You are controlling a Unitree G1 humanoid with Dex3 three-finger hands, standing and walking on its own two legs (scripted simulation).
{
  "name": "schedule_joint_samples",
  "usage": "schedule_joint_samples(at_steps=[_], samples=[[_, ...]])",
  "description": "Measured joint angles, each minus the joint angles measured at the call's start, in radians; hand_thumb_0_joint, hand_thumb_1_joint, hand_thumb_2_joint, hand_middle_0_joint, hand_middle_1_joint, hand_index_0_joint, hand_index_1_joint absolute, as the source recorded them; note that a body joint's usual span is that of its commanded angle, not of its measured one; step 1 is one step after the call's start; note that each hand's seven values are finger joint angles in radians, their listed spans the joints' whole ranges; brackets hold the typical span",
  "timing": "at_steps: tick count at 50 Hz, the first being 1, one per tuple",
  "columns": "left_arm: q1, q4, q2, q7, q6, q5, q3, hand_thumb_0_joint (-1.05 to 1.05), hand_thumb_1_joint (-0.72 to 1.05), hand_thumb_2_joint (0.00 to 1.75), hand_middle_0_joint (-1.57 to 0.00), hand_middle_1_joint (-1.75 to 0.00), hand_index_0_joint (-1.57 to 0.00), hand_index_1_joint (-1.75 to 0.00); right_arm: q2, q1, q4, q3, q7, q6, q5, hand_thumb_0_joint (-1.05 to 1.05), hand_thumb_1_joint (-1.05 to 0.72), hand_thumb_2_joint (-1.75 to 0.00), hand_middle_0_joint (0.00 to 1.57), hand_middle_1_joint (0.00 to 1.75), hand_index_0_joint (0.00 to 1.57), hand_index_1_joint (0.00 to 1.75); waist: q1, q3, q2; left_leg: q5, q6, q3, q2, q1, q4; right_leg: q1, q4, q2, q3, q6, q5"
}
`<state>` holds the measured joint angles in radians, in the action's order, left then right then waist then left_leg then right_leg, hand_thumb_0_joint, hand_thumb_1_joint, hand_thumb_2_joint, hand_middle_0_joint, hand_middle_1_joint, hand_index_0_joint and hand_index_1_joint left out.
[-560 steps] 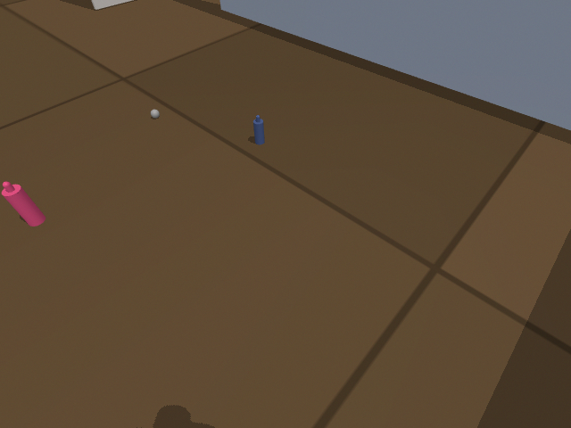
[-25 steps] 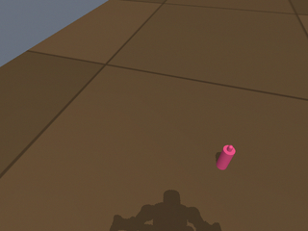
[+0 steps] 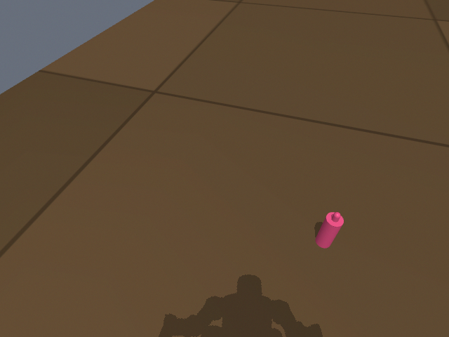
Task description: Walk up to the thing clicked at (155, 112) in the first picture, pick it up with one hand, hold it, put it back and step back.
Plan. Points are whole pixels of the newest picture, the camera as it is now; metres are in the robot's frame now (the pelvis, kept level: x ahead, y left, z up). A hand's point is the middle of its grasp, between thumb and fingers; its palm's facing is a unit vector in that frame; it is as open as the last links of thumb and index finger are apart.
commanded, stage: stand
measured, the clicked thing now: out of the picture +0.81 -1.41 -0.76
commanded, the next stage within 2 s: walk up in 0.86 s
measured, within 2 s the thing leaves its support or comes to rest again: neither
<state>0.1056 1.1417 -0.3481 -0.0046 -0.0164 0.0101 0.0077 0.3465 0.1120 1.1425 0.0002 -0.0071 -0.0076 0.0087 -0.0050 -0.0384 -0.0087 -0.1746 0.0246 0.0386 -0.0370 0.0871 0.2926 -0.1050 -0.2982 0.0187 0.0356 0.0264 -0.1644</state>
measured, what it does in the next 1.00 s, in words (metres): stands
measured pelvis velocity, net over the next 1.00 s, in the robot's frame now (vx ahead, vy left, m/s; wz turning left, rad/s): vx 0.02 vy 0.01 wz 0.01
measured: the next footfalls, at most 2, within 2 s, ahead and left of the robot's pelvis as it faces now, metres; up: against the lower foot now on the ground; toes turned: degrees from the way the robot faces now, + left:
left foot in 1.18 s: +0.18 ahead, +0.19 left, +0.00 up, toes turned +4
right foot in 1.64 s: +0.42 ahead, -0.08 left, +0.00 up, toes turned -6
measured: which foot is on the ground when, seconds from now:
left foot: down 0.00-0.94, up 0.96-1.00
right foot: down 0.00-1.00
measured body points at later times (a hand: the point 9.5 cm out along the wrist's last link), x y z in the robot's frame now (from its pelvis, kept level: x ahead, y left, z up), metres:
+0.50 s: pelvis +0.00 +0.00 +0.00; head +0.01 +0.00 +0.45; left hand +0.08 +0.30 -0.13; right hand +0.07 -0.30 -0.14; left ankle -0.01 +0.13 -0.75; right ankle +0.00 -0.10 -0.75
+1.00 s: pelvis +0.02 +0.01 -0.01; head +0.02 +0.01 +0.44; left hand +0.08 +0.33 -0.13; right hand +0.08 -0.31 -0.13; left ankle -0.01 +0.13 -0.73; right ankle +0.00 -0.10 -0.75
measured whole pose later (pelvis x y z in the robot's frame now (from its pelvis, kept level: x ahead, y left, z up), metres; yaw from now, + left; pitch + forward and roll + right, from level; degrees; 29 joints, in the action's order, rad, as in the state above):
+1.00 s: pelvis +0.02 +0.01 -0.01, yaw +1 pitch -1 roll +0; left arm 0.19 1.06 -0.37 -0.05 -0.05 0.04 -0.06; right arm 0.39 0.19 1.08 -0.06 -0.05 -0.01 0.04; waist 0.01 0.00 -0.01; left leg -0.45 -0.03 0.03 -0.03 0.23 0.66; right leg -0.12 -0.38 0.01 0.03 0.06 -0.27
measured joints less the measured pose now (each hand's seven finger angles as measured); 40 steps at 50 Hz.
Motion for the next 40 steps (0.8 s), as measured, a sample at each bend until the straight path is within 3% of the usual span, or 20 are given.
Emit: schedule_joint_samples(at_steps=[40], samples=[[0.005, -0.005, -0.002, 0.002, -0.001, 0.001, -0.002, 0.01, 0.91, 0.9, -0.21, -0.3, -0.2, -0.3, 0.002, 0.002, -0.009, 0.003, 0.002, 0.002, -0.001, 0.01, -0.91, -0.9, 0.21, 0.3, 0.2, 0.3, -0.001, -0.002, 0.003, -0.007, -0.004, 0.003, 0.004, -0.012, -0.004, 0.011, 0.004, -0.004, -0.003, -0.005, -0.006]])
